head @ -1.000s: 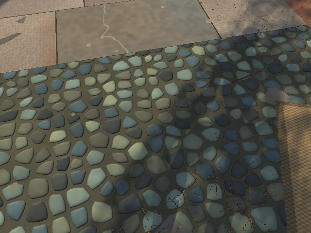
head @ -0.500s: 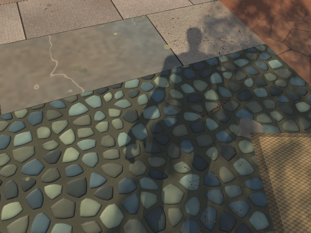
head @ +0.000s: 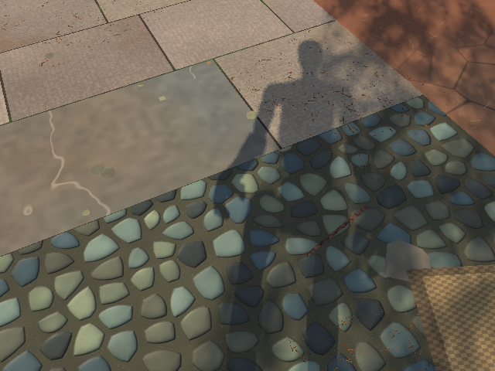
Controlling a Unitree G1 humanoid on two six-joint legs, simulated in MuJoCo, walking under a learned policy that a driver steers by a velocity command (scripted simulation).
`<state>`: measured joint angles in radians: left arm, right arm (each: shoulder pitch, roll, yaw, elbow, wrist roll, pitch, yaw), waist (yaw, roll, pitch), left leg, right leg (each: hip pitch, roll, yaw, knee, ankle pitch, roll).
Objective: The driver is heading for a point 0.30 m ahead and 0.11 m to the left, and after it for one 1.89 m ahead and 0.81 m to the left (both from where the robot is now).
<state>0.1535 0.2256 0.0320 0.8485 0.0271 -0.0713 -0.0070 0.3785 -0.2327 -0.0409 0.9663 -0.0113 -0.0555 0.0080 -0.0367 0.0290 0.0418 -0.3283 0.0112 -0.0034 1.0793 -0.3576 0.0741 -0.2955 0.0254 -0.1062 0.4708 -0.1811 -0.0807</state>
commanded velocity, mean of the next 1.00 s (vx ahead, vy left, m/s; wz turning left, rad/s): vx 0.20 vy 0.00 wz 0.50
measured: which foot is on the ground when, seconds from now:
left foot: up 0.00-0.38, down 0.40-0.96, up 0.98-1.00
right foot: down 0.00-0.40, up 0.42-0.96, down 0.98-1.00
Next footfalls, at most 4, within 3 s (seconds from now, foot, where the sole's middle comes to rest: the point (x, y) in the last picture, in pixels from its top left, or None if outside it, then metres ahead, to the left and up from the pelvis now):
0.40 left None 0.33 0.10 -0.77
0.98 right None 0.36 -0.08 -0.77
1.38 left None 0.21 0.07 -0.77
2.74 left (166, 338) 0.59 0.27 -0.77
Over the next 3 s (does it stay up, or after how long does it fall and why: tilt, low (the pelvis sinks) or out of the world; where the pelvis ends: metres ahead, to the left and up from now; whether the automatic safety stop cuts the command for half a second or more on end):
stays up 0.60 0.22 0.01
